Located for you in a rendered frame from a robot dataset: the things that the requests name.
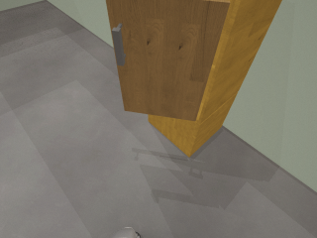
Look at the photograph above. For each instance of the left robot thigh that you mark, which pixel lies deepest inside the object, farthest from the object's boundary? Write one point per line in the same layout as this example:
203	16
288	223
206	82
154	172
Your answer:
125	233

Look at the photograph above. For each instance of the cupboard door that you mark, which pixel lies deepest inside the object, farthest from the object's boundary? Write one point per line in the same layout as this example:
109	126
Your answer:
170	46

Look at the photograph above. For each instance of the handle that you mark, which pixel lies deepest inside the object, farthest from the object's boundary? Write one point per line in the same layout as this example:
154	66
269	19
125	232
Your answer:
118	44

